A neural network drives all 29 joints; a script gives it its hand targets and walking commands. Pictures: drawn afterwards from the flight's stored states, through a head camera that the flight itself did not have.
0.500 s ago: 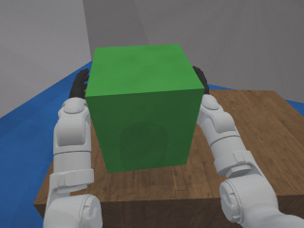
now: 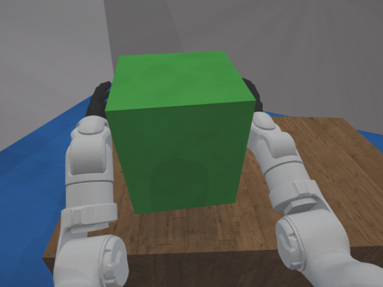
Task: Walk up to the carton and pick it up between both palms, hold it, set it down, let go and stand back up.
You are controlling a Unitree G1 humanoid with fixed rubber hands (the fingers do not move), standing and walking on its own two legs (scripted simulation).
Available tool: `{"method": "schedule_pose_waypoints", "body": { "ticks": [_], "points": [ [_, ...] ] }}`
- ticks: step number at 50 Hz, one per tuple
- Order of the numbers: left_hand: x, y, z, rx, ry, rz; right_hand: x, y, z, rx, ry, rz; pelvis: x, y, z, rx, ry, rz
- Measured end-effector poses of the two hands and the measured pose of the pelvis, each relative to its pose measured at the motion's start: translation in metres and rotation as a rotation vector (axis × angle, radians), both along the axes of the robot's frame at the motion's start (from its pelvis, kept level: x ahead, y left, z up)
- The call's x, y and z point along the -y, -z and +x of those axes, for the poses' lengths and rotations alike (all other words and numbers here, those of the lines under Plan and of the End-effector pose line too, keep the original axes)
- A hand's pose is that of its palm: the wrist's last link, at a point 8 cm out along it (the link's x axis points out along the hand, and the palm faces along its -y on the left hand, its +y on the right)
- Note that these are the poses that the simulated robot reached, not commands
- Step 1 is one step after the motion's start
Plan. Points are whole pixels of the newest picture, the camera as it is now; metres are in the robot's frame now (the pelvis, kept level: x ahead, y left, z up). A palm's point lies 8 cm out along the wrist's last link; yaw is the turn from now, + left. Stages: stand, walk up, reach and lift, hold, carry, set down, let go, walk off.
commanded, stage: hold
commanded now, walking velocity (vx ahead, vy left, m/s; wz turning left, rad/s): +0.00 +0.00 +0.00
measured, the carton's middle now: (179, 132) +0.37 +0.00 +0.21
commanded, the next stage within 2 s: none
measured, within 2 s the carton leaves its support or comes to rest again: neither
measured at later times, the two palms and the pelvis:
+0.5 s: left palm (101, 124) +0.36 +0.15 +0.23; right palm (252, 118) +0.38 -0.15 +0.24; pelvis +0.01 +0.00 +0.00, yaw +0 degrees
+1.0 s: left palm (97, 122) +0.36 +0.16 +0.24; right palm (251, 116) +0.37 -0.14 +0.24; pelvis +0.00 -0.01 +0.00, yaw +1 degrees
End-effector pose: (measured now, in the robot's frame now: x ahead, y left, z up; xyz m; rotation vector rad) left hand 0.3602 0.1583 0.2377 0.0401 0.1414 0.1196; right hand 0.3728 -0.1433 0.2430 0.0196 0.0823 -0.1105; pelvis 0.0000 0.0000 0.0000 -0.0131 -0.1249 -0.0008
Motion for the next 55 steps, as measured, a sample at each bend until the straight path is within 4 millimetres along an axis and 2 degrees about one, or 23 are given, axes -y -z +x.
{"method": "schedule_pose_waypoints", "body": {
  "ticks": [12, 25, 38, 55],
  "points": [
    [-0.002, 0.004, 0.005, -0.005, -0.001, 0.002, -0.003, 0.004, 0.005, -0.008, -0.002, 0.009, -0.002, 0.000, 0.007, -0.007, -0.002, -0.002],
    [0.005, 0.007, 0.003, -0.008, 0.000, 0.010, 0.005, 0.007, 0.004, -0.015, -0.001, 0.018, 0.000, 0.000, 0.012, 0.007, -0.001, -0.002],
    [0.003, 0.000, -0.004, 0.008, -0.011, -0.001, 0.003, 0.003, 0.000, -0.004, -0.010, 0.024, 0.004, 0.000, 0.008, 0.009, -0.006, -0.001],
    [0.000, -0.001, -0.001, 0.005, -0.001, -0.008, 0.000, -0.001, 0.001, -0.011, -0.003, 0.012, 0.006, 0.000, 0.005, 0.002, -0.012, 0.000]
  ]
}}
